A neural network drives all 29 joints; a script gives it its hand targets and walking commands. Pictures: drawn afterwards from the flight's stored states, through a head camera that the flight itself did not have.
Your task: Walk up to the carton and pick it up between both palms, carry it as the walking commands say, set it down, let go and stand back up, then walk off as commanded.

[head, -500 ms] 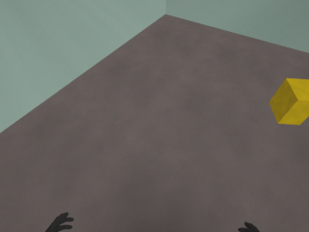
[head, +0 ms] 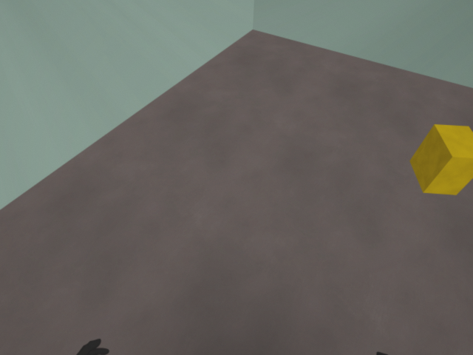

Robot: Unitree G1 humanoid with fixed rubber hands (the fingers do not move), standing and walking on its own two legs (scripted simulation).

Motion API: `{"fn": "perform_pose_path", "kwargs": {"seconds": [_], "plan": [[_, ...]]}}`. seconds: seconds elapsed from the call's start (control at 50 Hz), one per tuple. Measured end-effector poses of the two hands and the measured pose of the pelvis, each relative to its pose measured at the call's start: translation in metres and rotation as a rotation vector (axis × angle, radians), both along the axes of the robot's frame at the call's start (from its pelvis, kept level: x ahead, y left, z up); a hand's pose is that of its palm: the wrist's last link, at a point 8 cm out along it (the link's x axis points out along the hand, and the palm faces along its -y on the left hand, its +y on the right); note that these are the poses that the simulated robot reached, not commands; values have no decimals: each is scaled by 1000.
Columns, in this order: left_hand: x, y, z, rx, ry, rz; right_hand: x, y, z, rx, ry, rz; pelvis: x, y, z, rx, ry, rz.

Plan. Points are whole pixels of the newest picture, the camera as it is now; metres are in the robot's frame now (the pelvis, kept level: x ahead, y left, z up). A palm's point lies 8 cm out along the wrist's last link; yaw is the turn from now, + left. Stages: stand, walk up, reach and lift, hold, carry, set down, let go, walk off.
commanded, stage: stand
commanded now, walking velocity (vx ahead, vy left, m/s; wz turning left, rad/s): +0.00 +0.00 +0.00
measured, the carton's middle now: (445, 160) +1.14 -1.09 -0.63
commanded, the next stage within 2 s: walk up in 0.40 s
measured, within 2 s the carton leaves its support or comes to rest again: neither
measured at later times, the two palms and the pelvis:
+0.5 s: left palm out of the picture +0.08 +0.29 -0.11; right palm out of the picture +0.08 -0.27 -0.12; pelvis +0.00 +0.00 +0.00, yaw +0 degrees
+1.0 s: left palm out of the picture +0.09 +0.29 -0.13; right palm out of the picture +0.03 -0.26 -0.11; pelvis -0.01 +0.02 +0.00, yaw -9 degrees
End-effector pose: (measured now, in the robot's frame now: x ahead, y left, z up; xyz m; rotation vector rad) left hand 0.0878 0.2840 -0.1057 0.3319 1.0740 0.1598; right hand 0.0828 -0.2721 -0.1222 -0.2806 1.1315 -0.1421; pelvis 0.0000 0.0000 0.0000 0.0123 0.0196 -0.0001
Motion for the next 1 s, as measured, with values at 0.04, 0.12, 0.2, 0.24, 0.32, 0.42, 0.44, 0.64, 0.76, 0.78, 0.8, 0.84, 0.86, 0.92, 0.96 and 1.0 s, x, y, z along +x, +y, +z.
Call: {"fn": "perform_pose_path", "kwargs": {"seconds": [0.04, 0.12, 0.2, 0.24, 0.32, 0.42, 0.44, 0.64, 0.76, 0.78, 0.8, 0.84, 0.86, 0.92, 0.96, 1.0], "plan": [[-2, 0, 0, 0, 4, 1, -2, 0, 0, 0, 6, -2, -1, 0, 0, 0, 1, 0], [-5, 1, -1, 0, 15, 5, -6, 0, -1, 0, 18, -4, -1, 0, 1, -1, 2, 0], [-6, 2, -2, -1, 23, 7, -7, 0, -1, -1, 26, -6, -1, 1, 1, -2, 5, 0], [-6, 2, -2, -2, 26, 8, -7, 1, -1, -2, 29, -7, 0, 2, 1, -2, 7, 0], [-6, 3, -2, -3, 32, 9, -6, 2, 0, -3, 33, -7, 1, 3, 2, -3, 10, 0], [-5, 4, -3, -4, 36, 10, -5, 2, 0, -4, 36, -8, 3, 3, 2, -4, 12, 0], [-5, 4, -3, -4, 37, 10, -4, 2, 0, -4, 36, -8, 3, 3, 2, -5, 12, 0], [-6, 2, -5, -14, 65, 20, -6, -1, 0, -10, 51, -23, 5, 2, 2, -5, 4, -9], [-16, -2, -16, -20, 138, 5, -18, -6, -1, -26, 80, -55, -3, 1, -1, -10, -19, -42], [-19, -1, -17, -23, 153, 2, -20, -5, 0, -29, 82, -60, -5, 2, -1, -8, -23, -51], [-20, 1, -19, -24, 166, -4, -22, -3, 1, -32, 80, -66, -6, 5, -1, -8, -26, -60], [-21, 6, -23, -28, 186, -17, -27, 2, 3, -38, 75, -78, -9, 11, -2, -13, -29, -72], [-20, 8, -25, -31, 191, -25, -31, 4, 3, -43, 74, -86, -10, 15, -4, -22, -28, -76], [-13, 12, -28, -37, 195, -55, -46, 10, 4, -50, 87, -119, -12, 23, -3, -34, -35, -102], [-5, 12, -24, -37, 196, -77, -53, 11, 9, -51, 90, -146, -11, 25, 1, -42, -41, -128], [2, 9, -22, -40, 194, -98, -56, 9, 14, -55, 82, -164, -9, 24, 4, -51, -41, -149]]}}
